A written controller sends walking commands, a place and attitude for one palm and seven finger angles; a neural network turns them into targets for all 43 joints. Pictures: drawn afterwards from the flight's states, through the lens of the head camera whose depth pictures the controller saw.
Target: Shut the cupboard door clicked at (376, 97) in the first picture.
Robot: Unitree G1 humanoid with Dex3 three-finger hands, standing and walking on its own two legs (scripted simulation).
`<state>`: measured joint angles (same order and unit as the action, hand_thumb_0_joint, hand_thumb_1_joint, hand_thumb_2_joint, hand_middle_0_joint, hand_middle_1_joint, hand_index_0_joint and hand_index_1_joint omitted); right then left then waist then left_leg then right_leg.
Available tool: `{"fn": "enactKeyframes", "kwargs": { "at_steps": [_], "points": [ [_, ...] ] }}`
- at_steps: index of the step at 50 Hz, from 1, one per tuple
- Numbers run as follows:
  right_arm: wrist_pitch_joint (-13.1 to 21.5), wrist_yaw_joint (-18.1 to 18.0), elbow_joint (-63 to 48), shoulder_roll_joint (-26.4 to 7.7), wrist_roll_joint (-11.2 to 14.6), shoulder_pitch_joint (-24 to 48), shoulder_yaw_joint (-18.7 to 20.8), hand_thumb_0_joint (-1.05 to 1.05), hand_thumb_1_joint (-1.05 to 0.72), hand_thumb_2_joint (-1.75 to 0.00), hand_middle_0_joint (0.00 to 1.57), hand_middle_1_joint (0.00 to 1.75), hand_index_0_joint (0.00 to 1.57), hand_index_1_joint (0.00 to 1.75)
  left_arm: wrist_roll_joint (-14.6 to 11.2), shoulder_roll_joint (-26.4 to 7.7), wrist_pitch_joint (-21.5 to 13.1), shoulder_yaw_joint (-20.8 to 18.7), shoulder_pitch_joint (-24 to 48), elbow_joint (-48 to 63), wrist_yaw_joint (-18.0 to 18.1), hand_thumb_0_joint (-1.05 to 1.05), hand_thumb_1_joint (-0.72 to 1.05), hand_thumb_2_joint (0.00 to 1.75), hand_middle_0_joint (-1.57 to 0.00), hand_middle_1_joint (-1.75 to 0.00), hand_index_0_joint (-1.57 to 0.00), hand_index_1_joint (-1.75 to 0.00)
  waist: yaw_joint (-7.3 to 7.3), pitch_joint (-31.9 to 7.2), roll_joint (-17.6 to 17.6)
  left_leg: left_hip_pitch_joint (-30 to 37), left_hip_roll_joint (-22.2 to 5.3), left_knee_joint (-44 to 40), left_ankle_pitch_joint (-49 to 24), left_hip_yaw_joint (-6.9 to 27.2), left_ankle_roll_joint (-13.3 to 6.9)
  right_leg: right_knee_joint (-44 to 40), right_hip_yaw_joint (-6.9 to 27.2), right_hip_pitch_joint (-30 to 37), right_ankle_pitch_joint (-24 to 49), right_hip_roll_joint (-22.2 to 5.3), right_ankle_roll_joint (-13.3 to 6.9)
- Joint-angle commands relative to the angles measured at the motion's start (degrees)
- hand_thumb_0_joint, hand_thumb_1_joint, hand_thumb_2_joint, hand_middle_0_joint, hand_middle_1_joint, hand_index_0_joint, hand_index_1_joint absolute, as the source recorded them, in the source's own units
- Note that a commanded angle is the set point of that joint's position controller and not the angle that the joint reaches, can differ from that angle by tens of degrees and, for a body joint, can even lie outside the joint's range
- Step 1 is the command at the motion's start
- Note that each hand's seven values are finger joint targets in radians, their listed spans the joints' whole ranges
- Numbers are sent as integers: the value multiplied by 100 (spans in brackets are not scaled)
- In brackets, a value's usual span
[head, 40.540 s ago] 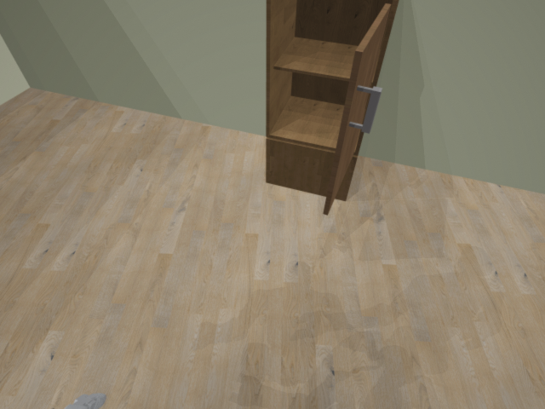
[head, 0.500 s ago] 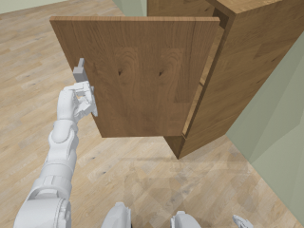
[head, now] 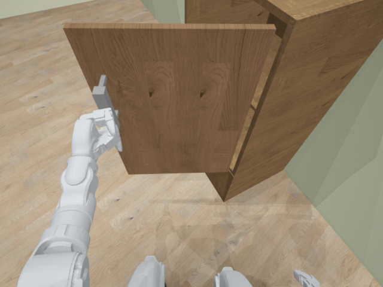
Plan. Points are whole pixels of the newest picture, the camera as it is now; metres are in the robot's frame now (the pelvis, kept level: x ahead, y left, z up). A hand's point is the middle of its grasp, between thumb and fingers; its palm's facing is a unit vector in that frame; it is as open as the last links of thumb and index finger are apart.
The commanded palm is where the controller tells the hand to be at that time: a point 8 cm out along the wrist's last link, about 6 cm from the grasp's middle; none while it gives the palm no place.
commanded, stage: push the door shut along its arc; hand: left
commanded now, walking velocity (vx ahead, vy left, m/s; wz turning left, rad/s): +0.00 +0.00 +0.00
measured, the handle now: (108, 104) +0.51 +0.20 +0.06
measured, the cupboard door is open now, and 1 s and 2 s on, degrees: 64 47 40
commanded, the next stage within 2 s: pull the fist back off the door in 1.46 s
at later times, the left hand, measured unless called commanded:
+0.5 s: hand (118, 114) +0.47 +0.17 +0.06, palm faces -0.09 -1.00 -0.03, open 3.1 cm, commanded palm +0.47 +0.20 +0.06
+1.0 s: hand (132, 95) +0.53 +0.15 +0.07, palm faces -0.21 -0.98 -0.03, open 3.1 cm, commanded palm +0.54 +0.17 +0.06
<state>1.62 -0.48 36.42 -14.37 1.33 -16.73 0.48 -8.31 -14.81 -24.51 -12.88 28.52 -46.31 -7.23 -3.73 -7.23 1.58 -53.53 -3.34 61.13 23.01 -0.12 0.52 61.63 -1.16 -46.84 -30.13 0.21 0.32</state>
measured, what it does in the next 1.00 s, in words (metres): stands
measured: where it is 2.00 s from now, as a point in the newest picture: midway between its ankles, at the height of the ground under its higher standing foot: outside the picture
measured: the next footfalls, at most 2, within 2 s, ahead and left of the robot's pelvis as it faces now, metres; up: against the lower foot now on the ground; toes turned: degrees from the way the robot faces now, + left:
none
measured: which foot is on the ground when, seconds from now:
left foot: down 0.00-1.00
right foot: down 0.00-1.00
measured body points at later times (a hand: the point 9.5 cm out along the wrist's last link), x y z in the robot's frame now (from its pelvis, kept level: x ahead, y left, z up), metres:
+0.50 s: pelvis -0.01 +0.00 -0.02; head +0.10 +0.01 +0.42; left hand +0.47 +0.22 +0.07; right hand +0.03 -0.27 -0.14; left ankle +0.06 +0.13 -0.66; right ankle +0.00 -0.13 -0.66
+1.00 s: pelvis -0.02 +0.01 -0.04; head +0.13 +0.04 +0.39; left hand +0.54 +0.20 +0.07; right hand -0.02 -0.26 -0.14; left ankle +0.06 +0.13 -0.66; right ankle +0.00 -0.13 -0.66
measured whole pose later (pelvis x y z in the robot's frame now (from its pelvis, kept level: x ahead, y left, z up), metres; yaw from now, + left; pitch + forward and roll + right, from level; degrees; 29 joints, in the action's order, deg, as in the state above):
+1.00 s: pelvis -0.02 +0.01 -0.04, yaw -2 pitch +25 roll -5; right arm 3.6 0.7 39.1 -15.4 0.4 -21.2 -1.5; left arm -3.8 -31.1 -17.8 -16.3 64.8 -72.1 -19.2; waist -11.5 -7.1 3.0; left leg -72.6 -4.1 71.7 24.4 2.0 -0.5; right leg 69.9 -2.6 -64.2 -30.9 1.3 1.0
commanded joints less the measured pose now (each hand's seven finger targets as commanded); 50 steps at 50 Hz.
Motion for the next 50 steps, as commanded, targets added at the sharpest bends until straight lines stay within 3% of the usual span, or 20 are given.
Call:
{"fn": "enactKeyframes", "kwargs": {
  "at_steps": [1,4,8,10,11,13,15,17,18,19,22,32,33,36,37,39,44,46,48,50],
  "points": [
    [178,-101,-474,-851,-16,-320,280,0,-90,-90,20,30,20,30,-64,-1165,-514,-201,2720,974,-106,0,90,90,-130,-150,-130,-150,-188,-1942,58,1957,196,-592,-726,154,-166,-969,17,34,1460,157,-113],
    [189,-120,-402,-877,-11,-334,261,0,-90,-90,20,30,20,30,-31,-1192,-528,-115,3284,555,-259,0,90,90,-130,-150,-130,-150,-308,-1860,138,1856,201,-528,-488,191,-187,-965,39,-209,1208,149,-120],
    [175,-125,-370,-953,-33,-483,269,0,-90,-90,20,30,20,30,-71,-1560,-459,-414,3539,132,-467,0,90,90,-130,-150,-130,-150,-269,-2280,138,1846,196,-386,-741,229,-201,-815,47,-161,1394,166,-144],
    [158,-110,-362,-923,-12,-481,252,0,-90,-90,20,30,20,30,-101,-1470,-421,-279,3767,84,-605,0,90,90,-130,-150,-130,-150,-332,-2313,260,1840,192,-327,-847,221,-199,-775,56,-220,1511,151,-139],
    [149,-108,-346,-936,-9,-516,265,0,-90,-90,20,30,20,30,-106,-1568,-399,-375,3808,-43,-655,0,90,90,-130,-150,-130,-150,-339,-2303,87,1729,189,-284,-818,215,-208,-780,71,-190,1510,158,-126],
    [130,-120,-327,-978,-22,-609,266,0,-90,-90,20,30,20,30,-83,-1765,-376,-491,3904,-178,-733,0,90,90,-130,-150,-130,-150,-361,-2348,126,1667,181,-219,-883,229,-232,-725,81,-257,1541,179,-138],
    [132,-104,-264,-962,-5,-632,269,0,-90,-90,20,30,20,30,-65,-1557,-352,-237,4325,-219,-818,0,90,90,-130,-150,-130,-150,-507,-2325,299,1775,151,-181,-851,281,-220,-695,50,-567,1429,173,-138],
    [134,-98,-219,-1007,-15,-706,287,0,-90,-90,20,30,20,30,-67,-1726,-318,-360,4452,-316,-850,0,90,90,-130,-150,-130,-150,-526,-2424,222,1718,142,-151,-755,297,-229,-702,53,-574,1301,184,-132],
    [139,-103,-230,-1041,-25,-774,282,0,-90,-90,20,30,20,30,-80,-1898,-323,-500,4408,-346,-882,0,90,90,-130,-150,-130,-150,-462,-2506,266,1739,155,-146,-869,319,-234,-658,41,-519,1367,207,-165],
    [143,-92,-234,-1028,-10,-742,280,0,-90,-90,20,30,20,30,-83,-1751,-305,-358,4481,-346,-939,0,90,90,-130,-150,-130,-150,-528,-2550,282,1731,150,-137,-813,302,-237,-669,50,-583,1330,193,-145],
    [145,-82,-168,-1050,-6,-827,281,0,-90,-90,20,30,20,30,-50,-1872,-262,-361,4767,-458,-1051,0,90,90,-130,-150,-130,-150,-579,-2505,437,1691,136,-98,-727,324,-235,-658,47,-733,1190,207,-159],
    [229,-68,8,-1173,-29,-1095,239,0,-90,-90,20,30,20,30,94,-2157,-62,-282,5841,-968,-1245,0,90,90,-130,-150,-130,-150,-919,-2475,574,1534,75,75,-365,500,-260,-531,-21,-1430,740,249,-188],
    [252,-74,1,-1184,-47,-1148,247,0,-90,-90,20,30,20,30,98,-2247,-89,-341,5974,-879,-1251,0,90,90,-130,-150,-130,-150,-900,-2605,794,1701,81,86,-496,526,-255,-490,-33,-1484,792,255,-215],
    [277,-48,31,-1194,-55,-1192,245,0,-90,-90,20,30,20,30,154,-2092,-6,-157,6236,-947,-1307,0,90,90,-130,-150,-130,-150,-1001,-2723,911,1847,49,135,-560,591,-237,-432,-73,-1738,798,256,-217],
    [276,-35,30,-1200,-63,-1212,240,0,-90,-90,20,30,20,30,169,-2142,26,-190,6213,-994,-1315,0,90,90,-130,-150,-130,-150,-949,-2744,1024,1867,50,143,-570,598,-219,-412,-88,-1768,786,261,-237],
    [286,-34,46,-1217,-63,-1273,230,0,-90,-90,20,30,20,30,195,-2079,97,-109,6444,-1069,-1322,0,90,90,-130,-150,-130,-150,-1068,-2744,981,1950,23,158,-641,673,-221,-360,-133,-1963,814,263,-231],
    [310,2,34,-1240,-108,-1393,215,0,-90,-90,20,30,20,30,302,-2361,180,-286,6815,-1014,-1276,0,90,90,-130,-150,-130,-150,-1081,-3116,1148,2007,24,275,-816,698,-225,-269,-143,-2000,878,281,-243],
    [292,19,29,-1231,-106,-1416,186,0,-90,-90,20,30,20,30,356,-2378,257,-278,6801,-1246,-1287,0,90,90,-130,-150,-130,-150,-1141,-2968,990,1823,12,330,-791,688,-239,-267,-149,-2016,860,298,-235],
    [294,11,27,-1241,-115,-1488,182,0,-90,-90,20,30,20,30,376,-2577,269,-416,6953,-1226,-1299,0,90,90,-130,-150,-130,-150,-1150,-3001,1067,1830,11,383,-925,673,-247,-229,-156,-2002,934,320,-248],
    [280,17,36,-1238,-110,-1466,168,0,-90,-90,20,30,20,30,437,-2473,347,-276,7043,-1397,-1332,0,90,90,-130,-150,-130,-150,-1236,-2903,1032,1725,-9,416,-785,696,-243,-223,-167,-2161,847,325,-235]
  ]
}}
